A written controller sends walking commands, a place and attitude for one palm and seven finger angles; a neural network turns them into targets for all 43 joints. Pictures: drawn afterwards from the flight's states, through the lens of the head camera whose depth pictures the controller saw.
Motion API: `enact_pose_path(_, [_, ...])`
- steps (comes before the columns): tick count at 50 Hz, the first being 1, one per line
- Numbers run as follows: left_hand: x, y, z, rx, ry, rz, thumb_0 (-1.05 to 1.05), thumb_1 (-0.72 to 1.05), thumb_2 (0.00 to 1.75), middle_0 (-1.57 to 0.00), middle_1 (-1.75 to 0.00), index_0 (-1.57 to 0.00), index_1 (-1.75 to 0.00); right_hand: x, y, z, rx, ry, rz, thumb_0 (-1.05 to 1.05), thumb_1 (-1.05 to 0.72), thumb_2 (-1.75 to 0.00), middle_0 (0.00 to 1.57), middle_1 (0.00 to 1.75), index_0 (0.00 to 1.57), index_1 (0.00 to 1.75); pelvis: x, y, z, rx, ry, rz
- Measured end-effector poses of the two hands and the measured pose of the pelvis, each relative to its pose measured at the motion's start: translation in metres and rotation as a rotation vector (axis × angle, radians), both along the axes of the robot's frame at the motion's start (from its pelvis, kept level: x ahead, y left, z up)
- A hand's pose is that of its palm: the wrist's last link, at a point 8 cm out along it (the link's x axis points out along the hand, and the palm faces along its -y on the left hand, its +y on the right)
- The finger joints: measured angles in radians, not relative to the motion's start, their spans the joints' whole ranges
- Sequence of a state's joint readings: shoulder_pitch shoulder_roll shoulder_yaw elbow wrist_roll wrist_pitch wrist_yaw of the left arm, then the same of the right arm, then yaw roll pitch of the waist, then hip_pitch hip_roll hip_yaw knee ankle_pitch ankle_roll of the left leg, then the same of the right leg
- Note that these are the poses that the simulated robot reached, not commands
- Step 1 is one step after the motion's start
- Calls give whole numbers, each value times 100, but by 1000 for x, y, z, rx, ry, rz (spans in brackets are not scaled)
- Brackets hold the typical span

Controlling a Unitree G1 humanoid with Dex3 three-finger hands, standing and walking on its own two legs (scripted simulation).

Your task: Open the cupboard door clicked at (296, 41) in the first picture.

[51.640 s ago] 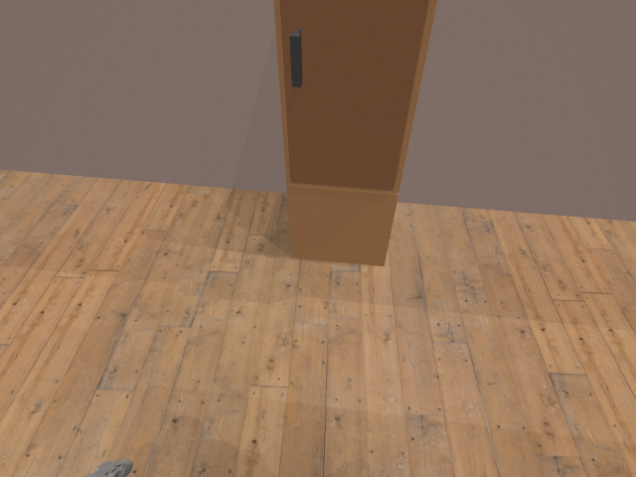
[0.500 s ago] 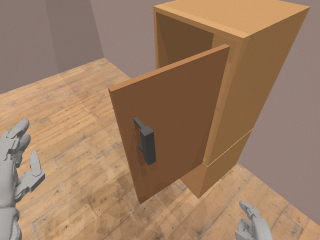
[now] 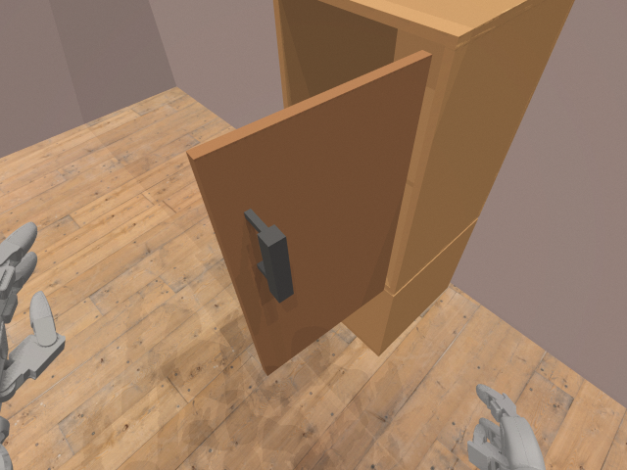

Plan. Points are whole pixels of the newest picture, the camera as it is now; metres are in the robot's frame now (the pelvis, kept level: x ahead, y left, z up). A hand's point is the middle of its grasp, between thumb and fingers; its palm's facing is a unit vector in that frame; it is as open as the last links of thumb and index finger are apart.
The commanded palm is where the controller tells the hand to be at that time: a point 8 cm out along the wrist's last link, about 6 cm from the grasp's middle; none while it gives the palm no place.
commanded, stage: step back with the hand held close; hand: left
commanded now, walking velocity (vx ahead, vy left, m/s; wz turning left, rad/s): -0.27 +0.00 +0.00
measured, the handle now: (267, 255) +0.36 +0.09 +0.08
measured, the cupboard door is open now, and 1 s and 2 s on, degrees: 85 85 85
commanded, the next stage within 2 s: stop stepping back and stand still in 0.96 s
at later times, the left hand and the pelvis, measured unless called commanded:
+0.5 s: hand out of the picture +0.12 +0.28 +0.15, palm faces +0.44 -0.76 -0.48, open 7.4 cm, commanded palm +0.06 +0.32 +0.17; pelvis -0.08 +0.02 -0.02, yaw +0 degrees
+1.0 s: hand out of the picture +0.05 +0.25 +0.16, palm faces +0.32 -0.81 -0.49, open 7.4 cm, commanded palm -0.02 +0.30 +0.17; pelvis -0.17 +0.00 -0.02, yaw -3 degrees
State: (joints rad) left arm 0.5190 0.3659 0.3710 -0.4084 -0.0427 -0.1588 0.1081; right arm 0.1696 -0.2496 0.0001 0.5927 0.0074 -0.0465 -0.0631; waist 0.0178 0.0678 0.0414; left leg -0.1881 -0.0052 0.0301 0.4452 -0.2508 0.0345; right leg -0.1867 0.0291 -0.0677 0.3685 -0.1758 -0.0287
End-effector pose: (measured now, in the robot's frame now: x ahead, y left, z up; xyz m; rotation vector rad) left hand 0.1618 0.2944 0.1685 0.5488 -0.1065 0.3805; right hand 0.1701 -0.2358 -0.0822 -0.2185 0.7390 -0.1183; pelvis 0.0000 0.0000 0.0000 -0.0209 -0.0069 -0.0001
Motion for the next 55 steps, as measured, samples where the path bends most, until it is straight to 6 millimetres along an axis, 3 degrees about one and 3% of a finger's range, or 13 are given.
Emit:
enact_pose_path(9, [-18,10,2,57,11,-55,1,89,90,-21,-30,-21,-31,-31,0,0,-31,32,-76,1,-90,-90,21,30,20,30,-21,12,-5,12,14,-10])
enact_pose_path(21, [-69,21,-1,84,-85,-8,1,89,90,-21,-30,-21,-31,-66,19,-4,-30,-33,-17,1,-90,-90,21,30,20,30,-65,18,-19,16,-8,-4])
enact_pose_path(31, [-96,29,-8,46,-192,-52,1,89,90,-21,-30,-21,-31,-115,22,-11,-100,33,-21,1,-90,-90,21,30,20,30,-96,29,-29,-19,-21,24])
enact_pose_path(39, [-122,46,24,100,-230,-14,1,89,90,-21,-30,-21,-31,-142,43,6,-54,47,-13,1,-90,-90,21,30,20,30,-114,29,-6,-66,40,18])
enact_pose_path(45, [-131,27,14,7,-177,-55,1,89,90,-21,-30,-21,-30,-145,47,15,-25,-7,25,1,-90,-90,21,30,20,30,-137,21,1,-61,99,-8])
enact_pose_path(49, [-142,5,7,35,-140,-130,1,89,90,-21,-30,-21,-30,-150,37,8,-7,-51,43,1,-90,-90,21,30,20,30,-164,8,-10,-8,113,-35])
enact_pose_path(52, [-156,-11,8,75,-137,-196,1,89,90,-21,-30,-21,-30,-164,23,-2,-10,-49,33,1,-90,-90,21,30,20,30,-185,2,-19,-3,87,-60])
enact_pose_path(55, [-168,-16,18,111,-147,-224,1,89,90,-21,-30,-21,-31,-186,11,-2,-20,-9,-9,1,-90,-90,21,30,20,30,-187,-1,-15,14,63,-83])
